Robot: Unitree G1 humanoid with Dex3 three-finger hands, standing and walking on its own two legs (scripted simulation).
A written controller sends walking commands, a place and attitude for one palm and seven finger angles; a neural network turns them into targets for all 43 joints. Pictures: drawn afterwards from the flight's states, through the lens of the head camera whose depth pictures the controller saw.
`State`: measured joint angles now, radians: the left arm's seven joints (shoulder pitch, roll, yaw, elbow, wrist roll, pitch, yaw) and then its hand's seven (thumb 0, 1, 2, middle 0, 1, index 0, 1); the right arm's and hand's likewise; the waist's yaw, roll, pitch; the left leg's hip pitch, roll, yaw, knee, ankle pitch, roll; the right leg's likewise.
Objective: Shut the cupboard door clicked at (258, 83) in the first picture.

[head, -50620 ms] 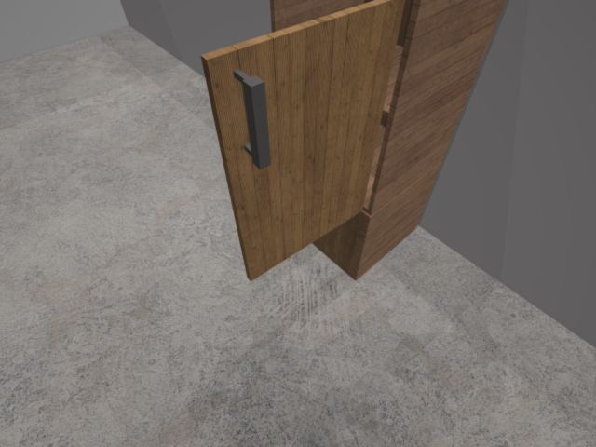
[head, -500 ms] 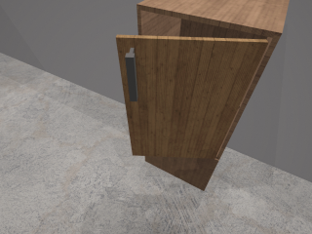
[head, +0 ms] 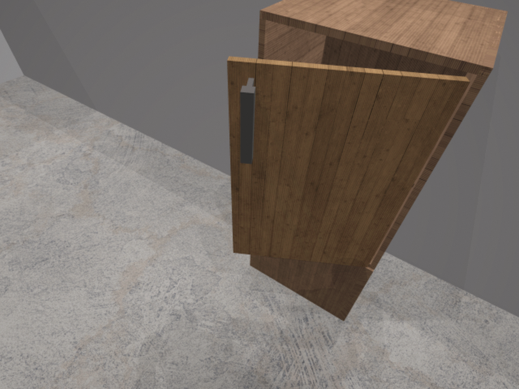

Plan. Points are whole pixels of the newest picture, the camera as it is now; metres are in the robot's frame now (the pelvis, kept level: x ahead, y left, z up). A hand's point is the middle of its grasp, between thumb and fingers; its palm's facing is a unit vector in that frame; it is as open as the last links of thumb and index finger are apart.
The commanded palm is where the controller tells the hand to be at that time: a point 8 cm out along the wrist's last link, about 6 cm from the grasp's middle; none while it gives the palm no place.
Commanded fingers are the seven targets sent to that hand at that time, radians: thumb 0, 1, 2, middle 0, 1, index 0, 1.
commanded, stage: look again from close up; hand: left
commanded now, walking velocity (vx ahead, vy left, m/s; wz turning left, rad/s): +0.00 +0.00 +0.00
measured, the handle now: (248, 122) +0.54 +0.07 +0.15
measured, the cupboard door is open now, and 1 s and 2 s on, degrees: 27 27 27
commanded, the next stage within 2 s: shuffle to correct the standing spot in 0.52 s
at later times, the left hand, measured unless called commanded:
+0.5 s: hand out of the picture -0.01 +0.13 -0.17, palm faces +0.02 -0.99 -0.17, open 7.4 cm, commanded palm none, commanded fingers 0.00 0.90 0.90 -0.20 -0.30 -0.20 -0.30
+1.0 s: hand out of the picture +0.02 +0.09 -0.18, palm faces +0.04 -0.99 -0.15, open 7.4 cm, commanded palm none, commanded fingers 0.00 0.90 0.90 -0.20 -0.30 -0.20 -0.30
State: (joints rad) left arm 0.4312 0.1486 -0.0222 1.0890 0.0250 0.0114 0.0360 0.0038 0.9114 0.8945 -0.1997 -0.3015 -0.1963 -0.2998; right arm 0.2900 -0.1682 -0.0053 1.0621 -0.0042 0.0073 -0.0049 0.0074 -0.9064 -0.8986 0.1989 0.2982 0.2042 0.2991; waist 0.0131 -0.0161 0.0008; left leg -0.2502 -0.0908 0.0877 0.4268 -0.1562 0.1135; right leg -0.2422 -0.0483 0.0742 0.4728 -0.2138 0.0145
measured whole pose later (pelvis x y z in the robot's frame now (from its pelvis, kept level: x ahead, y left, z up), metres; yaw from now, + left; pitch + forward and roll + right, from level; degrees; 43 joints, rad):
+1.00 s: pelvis +0.05 -0.07 +0.00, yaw +0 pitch +1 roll +0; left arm 0.41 0.13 0.01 1.06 0.02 -0.01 0.01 0.00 0.91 0.89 -0.20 -0.30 -0.20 -0.30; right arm 0.32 -0.14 -0.02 1.09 -0.02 -0.01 -0.02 0.01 -0.91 -0.90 0.20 0.30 0.20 0.30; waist 0.00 -0.01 -0.01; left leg -0.26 0.01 0.05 0.54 -0.29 0.02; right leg -0.24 0.05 0.04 0.53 -0.31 -0.03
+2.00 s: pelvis +0.01 -0.03 +0.00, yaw -1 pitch -1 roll +0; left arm 0.31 0.24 0.00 1.03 0.02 0.01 0.02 0.00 0.91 0.89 -0.20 -0.30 -0.20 -0.30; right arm 0.26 -0.27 -0.02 1.03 -0.02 0.00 0.00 0.01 -0.90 -0.90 0.20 0.30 0.21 0.30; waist 0.00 0.02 0.03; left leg -0.27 -0.05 0.07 0.46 -0.18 0.07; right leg -0.26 0.00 0.08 0.51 -0.26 0.00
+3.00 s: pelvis +0.08 -0.07 +0.00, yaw -3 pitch +0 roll +2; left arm 0.22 0.25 0.01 1.04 0.02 0.03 0.01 0.00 0.91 0.89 -0.20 -0.30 -0.20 -0.30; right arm 0.18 -0.21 0.00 1.08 -0.02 0.00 -0.03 0.01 -0.90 -0.90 0.20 0.30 0.21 0.30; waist 0.00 -0.04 0.04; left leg -0.19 -0.02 0.07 0.49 -0.30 0.02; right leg -0.21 0.02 0.04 0.58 -0.37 -0.01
